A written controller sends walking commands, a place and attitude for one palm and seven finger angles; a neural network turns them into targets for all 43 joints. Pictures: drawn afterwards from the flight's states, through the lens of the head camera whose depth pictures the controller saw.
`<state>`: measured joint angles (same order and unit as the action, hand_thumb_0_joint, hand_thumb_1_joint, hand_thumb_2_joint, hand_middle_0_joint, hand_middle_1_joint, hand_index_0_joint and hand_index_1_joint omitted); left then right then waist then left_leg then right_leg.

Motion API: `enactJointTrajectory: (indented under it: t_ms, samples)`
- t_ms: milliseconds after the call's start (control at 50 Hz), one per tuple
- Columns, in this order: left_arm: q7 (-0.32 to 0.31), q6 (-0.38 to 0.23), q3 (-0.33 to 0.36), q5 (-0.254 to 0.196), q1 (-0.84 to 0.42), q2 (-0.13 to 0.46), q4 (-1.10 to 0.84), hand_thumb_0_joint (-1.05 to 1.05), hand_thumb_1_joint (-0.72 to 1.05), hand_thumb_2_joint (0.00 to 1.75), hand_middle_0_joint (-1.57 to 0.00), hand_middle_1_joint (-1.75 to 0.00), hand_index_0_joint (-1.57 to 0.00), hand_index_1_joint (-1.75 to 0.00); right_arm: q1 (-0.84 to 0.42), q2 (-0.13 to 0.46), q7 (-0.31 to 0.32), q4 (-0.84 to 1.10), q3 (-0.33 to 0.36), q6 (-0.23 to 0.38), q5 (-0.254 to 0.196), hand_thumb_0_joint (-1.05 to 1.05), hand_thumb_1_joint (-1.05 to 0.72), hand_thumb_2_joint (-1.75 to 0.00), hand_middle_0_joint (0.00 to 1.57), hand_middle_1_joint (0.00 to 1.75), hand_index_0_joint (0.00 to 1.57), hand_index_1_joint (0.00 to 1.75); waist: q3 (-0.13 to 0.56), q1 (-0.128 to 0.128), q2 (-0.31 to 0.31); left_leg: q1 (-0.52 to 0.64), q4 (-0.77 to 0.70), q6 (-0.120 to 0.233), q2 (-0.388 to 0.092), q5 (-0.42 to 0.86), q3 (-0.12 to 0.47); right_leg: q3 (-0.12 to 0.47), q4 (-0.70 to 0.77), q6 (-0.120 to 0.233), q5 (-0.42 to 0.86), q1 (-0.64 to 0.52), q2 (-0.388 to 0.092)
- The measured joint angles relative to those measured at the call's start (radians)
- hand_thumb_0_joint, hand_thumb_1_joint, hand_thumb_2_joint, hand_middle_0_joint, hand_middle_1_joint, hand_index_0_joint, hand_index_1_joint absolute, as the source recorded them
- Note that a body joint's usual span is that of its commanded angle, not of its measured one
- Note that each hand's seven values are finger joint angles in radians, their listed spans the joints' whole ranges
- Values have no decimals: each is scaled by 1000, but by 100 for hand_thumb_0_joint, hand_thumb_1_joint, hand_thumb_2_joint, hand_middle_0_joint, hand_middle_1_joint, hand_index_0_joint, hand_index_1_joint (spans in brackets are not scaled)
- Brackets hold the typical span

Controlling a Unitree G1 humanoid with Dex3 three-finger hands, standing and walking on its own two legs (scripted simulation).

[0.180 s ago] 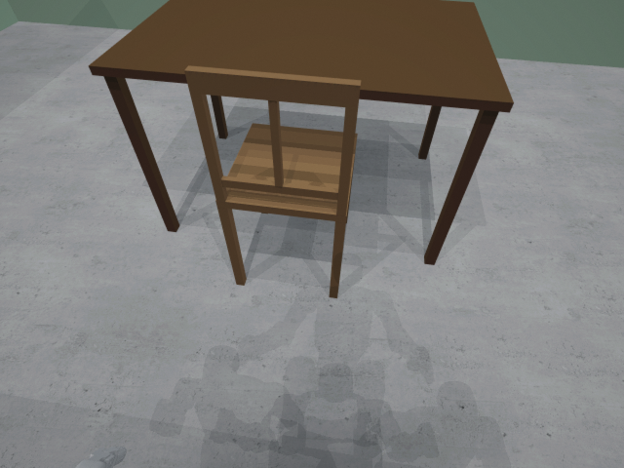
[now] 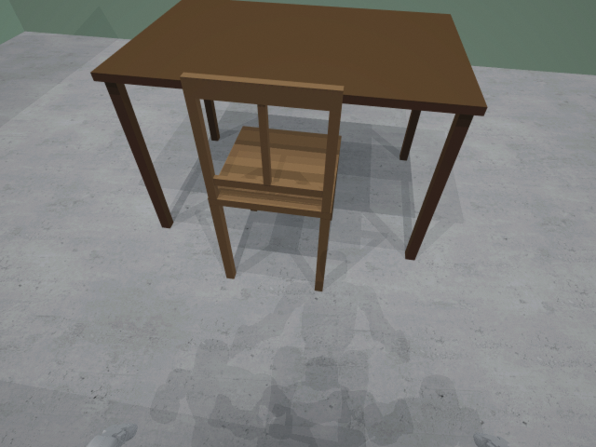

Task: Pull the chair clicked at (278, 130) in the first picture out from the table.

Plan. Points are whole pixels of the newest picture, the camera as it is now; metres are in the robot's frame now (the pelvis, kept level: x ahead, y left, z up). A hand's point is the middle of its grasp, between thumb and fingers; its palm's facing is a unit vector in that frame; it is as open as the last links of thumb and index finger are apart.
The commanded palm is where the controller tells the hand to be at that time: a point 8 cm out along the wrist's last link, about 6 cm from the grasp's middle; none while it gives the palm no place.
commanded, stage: stand and wait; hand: left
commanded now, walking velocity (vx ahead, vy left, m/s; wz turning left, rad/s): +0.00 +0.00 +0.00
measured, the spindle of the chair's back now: (265, 146) +0.87 +0.15 -0.10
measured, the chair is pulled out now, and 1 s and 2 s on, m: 0.00 0.00 0.00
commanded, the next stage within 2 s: look at it before walking up in 0.82 s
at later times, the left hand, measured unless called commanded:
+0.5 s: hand out of the picture +0.05 +0.23 -0.15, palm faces -0.02 -0.94 -0.34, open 7.4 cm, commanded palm none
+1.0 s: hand out of the picture +0.07 +0.22 -0.15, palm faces -0.02 -0.94 -0.33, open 7.4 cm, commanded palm none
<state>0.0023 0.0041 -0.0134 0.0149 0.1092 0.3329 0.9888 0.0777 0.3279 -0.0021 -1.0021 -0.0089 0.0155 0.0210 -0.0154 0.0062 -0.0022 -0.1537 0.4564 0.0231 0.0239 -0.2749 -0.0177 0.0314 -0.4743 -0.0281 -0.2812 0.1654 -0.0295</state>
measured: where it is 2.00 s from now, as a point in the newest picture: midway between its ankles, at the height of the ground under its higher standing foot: outside the picture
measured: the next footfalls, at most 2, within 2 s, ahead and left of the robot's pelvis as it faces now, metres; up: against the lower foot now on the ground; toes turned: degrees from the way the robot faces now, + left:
none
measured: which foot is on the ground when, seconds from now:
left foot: down 0.00-1.00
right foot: down 0.00-1.00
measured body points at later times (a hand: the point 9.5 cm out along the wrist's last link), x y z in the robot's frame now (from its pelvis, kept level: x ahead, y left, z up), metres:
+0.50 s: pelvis -0.01 -0.02 +0.01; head -0.01 -0.02 +0.45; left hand +0.05 +0.28 -0.13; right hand +0.06 -0.31 -0.13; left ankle -0.02 +0.11 -0.74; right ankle -0.02 -0.14 -0.74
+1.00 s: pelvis -0.01 -0.02 +0.01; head -0.01 -0.03 +0.46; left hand +0.07 +0.27 -0.12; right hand +0.06 -0.31 -0.13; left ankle -0.02 +0.11 -0.74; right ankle -0.02 -0.14 -0.74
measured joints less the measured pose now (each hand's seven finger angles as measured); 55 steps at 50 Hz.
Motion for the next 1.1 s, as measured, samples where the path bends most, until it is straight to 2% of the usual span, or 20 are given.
enactJointTrajectory:
  t_ms: [400,620,1100]
  samples:
    - [3,-2,11,-1,45,1,80,1,91,89,-20,-30,-21,-30,51,14,2,-91,4,-8,-5,1,-90,-90,20,30,20,30,-28,-1,-6,11,-59,-22,-20,50,14,-14,59,20,48,-13,20]
    - [2,-10,11,-2,34,1,98,1,91,89,-20,-30,-21,-30,55,13,1,-117,4,-7,-7,1,-90,-90,20,30,20,30,-20,-6,-8,18,-77,-31,-30,65,15,-15,76,28,63,-18,30]
    - [4,-15,12,-1,18,1,92,1,91,89,-20,-30,-21,-30,39,8,2,-113,0,-1,-6,1,-90,-90,20,30,20,30,-14,-6,-3,23,-93,-34,-35,70,14,-15,97,30,71,-26,34]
